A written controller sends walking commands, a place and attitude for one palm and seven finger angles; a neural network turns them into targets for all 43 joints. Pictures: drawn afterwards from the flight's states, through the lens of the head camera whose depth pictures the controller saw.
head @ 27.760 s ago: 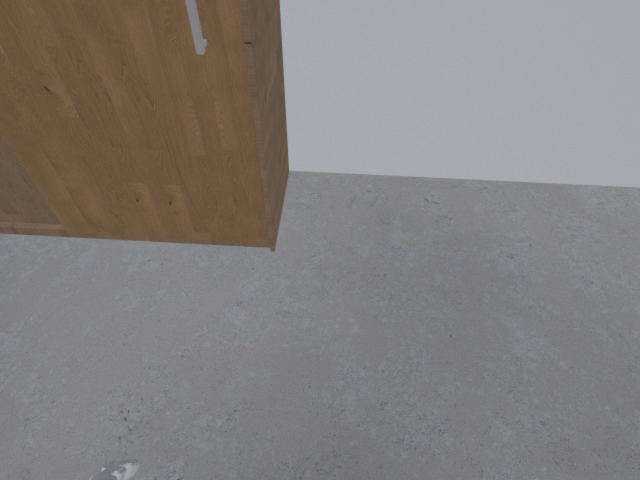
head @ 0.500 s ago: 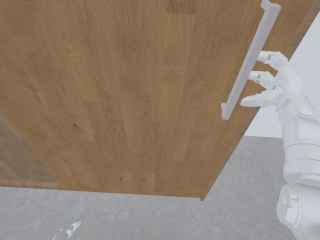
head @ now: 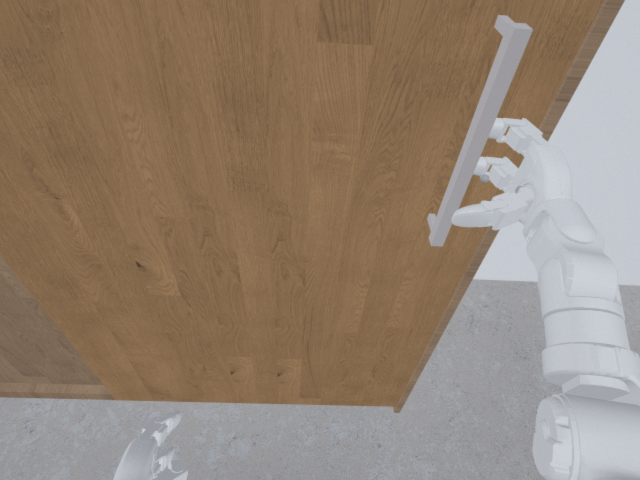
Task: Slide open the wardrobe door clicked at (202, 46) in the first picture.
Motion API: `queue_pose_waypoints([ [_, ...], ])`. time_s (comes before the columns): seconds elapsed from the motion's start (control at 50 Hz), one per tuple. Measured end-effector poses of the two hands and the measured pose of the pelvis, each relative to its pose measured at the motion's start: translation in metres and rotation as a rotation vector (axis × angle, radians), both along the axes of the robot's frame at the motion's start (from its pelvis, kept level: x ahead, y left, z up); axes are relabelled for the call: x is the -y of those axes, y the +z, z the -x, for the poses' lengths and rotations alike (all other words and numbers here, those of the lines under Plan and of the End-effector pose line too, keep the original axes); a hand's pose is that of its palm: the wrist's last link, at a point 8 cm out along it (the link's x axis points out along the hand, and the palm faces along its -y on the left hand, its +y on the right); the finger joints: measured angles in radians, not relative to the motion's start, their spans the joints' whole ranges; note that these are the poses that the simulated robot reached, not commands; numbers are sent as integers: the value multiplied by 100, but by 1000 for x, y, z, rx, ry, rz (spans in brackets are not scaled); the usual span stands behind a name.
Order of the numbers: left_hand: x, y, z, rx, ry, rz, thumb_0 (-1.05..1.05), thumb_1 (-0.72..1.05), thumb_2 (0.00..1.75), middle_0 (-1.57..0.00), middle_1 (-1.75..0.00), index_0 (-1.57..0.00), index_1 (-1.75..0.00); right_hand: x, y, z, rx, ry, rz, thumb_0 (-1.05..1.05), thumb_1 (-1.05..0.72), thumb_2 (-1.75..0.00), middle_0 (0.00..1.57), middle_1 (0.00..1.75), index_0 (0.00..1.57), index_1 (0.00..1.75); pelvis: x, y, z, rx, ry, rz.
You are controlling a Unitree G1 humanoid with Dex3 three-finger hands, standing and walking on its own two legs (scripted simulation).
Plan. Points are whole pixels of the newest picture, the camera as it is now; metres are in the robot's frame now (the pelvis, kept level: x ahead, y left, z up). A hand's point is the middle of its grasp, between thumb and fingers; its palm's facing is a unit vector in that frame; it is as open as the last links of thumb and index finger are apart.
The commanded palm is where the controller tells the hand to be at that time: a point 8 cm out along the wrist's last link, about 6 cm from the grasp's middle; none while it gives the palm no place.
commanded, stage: slide the fingers in behind the handle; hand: right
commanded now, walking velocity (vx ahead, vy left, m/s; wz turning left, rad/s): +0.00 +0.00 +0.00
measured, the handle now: (464, 149) +0.48 -0.14 +0.21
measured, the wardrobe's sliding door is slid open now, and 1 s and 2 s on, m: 0.00 0.00 0.00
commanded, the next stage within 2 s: grip the handle and tug to test in 0.86 s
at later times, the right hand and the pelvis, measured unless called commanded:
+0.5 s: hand (460, 173) +0.42 -0.12 +0.21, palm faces -0.02 +1.00 +0.00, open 14.0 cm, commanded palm +0.40 -0.18 +0.21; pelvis -0.01 +0.01 +0.00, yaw +1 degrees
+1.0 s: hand (462, 174) +0.42 -0.12 +0.22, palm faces -0.03 +1.00 +0.00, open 14.1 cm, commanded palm +0.39 -0.18 +0.21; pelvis -0.01 +0.01 +0.00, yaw +1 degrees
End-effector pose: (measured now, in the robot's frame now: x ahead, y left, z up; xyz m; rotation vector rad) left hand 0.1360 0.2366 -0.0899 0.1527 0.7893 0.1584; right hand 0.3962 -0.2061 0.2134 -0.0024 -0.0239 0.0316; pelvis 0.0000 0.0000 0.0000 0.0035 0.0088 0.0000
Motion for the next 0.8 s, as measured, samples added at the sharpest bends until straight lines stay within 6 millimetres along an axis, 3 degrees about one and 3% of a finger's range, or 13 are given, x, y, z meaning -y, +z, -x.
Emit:
queue_pose_waypoints([
  [0.14,1,-1,4,-8,-9,-5,2,90,90,-20,-30,-20,-30,-10,2,0,-1,-14,8,-1,51,-30,30,119,28,119,-1,0,7,4,-7,2],
  [0.34,-4,-6,27,-39,26,3,2,90,90,-20,-30,-20,-30,-28,4,-6,-2,5,-5,-1,51,-30,30,120,29,120,-4,1,10,5,7,5],
  [0.54,-15,-10,48,-77,55,-8,2,90,90,-20,-30,-20,-30,-27,1,-4,2,-18,0,-1,50,-30,30,120,30,120,-8,1,14,11,13,6],
  [0.8,-20,-7,41,-49,51,-5,2,90,90,-20,-30,-20,-30,-29,3,-3,-2,-15,-4,-1,51,-30,30,120,29,120,-12,1,14,11,13,7],
])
